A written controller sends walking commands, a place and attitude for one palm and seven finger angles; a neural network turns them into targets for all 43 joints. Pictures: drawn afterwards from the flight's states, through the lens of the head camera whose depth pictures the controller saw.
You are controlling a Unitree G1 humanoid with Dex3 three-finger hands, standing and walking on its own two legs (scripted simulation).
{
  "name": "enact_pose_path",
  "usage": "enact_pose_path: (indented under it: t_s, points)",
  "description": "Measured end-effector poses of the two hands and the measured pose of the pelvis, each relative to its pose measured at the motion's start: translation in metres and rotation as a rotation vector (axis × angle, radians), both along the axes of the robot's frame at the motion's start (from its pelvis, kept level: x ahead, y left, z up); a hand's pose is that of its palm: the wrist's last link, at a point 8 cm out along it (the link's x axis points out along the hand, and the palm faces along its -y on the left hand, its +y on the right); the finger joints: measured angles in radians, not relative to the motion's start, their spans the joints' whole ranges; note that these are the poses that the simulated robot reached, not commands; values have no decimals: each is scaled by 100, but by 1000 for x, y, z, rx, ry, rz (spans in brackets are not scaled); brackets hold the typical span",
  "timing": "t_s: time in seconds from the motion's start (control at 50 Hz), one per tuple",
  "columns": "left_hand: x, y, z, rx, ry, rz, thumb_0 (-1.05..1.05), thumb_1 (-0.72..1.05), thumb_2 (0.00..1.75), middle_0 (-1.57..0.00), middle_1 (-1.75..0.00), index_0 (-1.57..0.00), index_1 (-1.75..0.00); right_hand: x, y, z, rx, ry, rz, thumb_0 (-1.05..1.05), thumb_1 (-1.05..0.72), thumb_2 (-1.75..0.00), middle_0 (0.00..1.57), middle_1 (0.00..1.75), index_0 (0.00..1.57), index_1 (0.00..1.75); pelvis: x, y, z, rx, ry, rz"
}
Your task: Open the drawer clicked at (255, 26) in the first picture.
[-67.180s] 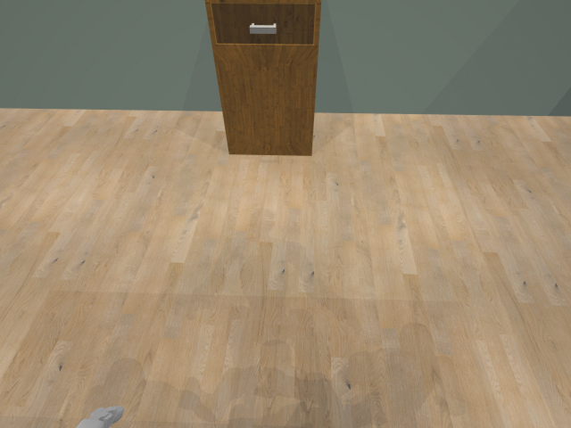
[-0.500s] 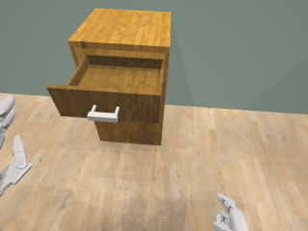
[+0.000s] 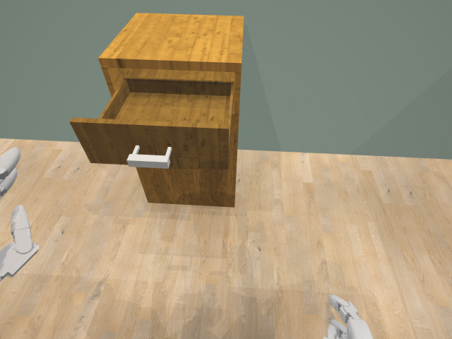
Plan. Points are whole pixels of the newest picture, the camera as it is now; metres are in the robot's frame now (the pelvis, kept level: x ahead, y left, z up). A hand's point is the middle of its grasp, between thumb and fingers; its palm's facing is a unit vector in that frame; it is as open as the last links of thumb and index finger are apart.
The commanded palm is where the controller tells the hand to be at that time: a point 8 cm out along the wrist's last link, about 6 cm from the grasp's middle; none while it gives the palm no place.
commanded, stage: stop stepping back and stand still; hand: left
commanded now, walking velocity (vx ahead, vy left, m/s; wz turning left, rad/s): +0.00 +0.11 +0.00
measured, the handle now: (151, 155) +0.59 +0.24 -0.06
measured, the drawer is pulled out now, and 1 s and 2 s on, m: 0.30 0.30 0.30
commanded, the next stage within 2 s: let the arm hang, fingers relaxed in 0.20 s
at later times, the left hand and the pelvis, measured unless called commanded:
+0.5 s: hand (114, 323) +0.17 +0.22 -0.09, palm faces +0.08 -0.95 -0.31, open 7.4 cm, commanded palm none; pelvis +0.02 +0.01 +0.00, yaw +2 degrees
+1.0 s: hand out of the picture -0.02 +0.20 -0.16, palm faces +0.05 -0.97 -0.23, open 7.4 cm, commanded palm none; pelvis +0.01 +0.01 +0.01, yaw +1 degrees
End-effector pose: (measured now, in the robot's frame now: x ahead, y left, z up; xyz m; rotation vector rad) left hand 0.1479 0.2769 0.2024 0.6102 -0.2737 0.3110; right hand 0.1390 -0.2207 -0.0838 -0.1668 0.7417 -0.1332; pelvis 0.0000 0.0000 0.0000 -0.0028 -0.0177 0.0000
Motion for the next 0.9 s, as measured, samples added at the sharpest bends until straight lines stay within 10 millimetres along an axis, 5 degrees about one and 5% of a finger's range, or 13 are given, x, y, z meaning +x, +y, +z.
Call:
enact_pose_path:
  t_s: [0.14,0.32,0.36,0.42,0.5,0.58,0.78,0.9]
  points:
    - [3,-8,-27,-137,79,35,1,88,90,-21,-30,-21,-30,7,-14,3,-14,51,2,1,-90,-90,20,30,21,30,0,-6,6,7,13,5]
    - [17,0,-23,-95,48,-22,1,88,90,-21,-30,-21,-30,24,-23,22,-121,22,19,1,-90,-90,20,30,20,30,14,5,6,0,30,18]
    - [34,12,-62,-123,198,12,1,89,90,-20,-30,-21,-30,30,-23,9,-96,46,55,1,-90,-90,20,30,20,30,15,9,4,5,44,38]
    - [44,20,-155,-285,549,130,0,89,90,-20,-30,-20,-30,30,-19,-15,-55,108,65,1,-90,-90,20,30,20,30,17,13,-1,20,50,47]
    - [7,-11,-263,-466,1002,187,1,90,90,-19,-30,-19,-30,12,-7,-30,-6,204,46,1,-90,-90,20,30,20,30,19,9,-1,17,26,38]
    - [-56,-56,-324,-614,1306,180,1,90,90,-19,-30,-19,-30,-23,1,-33,-3,338,31,1,-90,-90,20,30,20,30,19,4,2,15,-1,36]
    - [-147,-30,-333,-634,1528,379,-2,96,89,-20,-30,-20,-30,-98,-10,-39,-38,597,-26,0,-93,-90,20,30,20,30,10,5,11,-8,-6,35]
    - [-173,-23,-327,-614,1593,433,0,92,90,-20,-30,-20,-30,-123,-1,-46,-2,647,-45,0,-92,-90,20,30,20,30,8,10,13,-5,-15,27]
